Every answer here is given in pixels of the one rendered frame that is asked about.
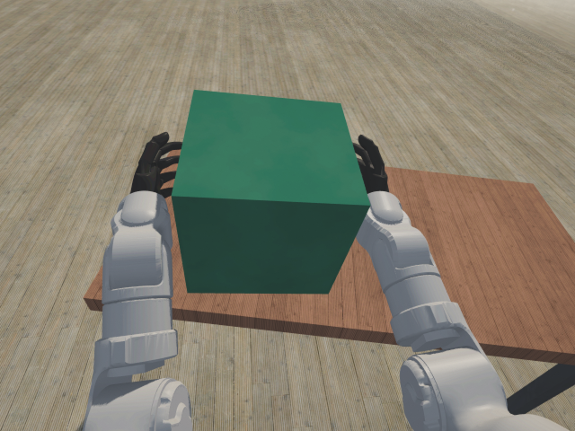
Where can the robot right upper arm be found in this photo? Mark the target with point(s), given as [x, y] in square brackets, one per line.
[456, 389]

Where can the carton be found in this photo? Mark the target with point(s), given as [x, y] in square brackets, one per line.
[268, 196]

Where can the robot left forearm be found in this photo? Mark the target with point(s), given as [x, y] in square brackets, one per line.
[137, 287]

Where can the robot right forearm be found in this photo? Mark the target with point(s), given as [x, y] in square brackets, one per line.
[424, 318]

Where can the left robot hand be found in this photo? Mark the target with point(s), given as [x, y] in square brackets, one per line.
[147, 176]

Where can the right robot hand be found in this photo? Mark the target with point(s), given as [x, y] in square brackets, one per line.
[372, 166]

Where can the robot left upper arm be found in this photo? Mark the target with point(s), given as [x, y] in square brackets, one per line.
[151, 405]

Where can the table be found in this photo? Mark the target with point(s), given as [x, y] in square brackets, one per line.
[502, 255]

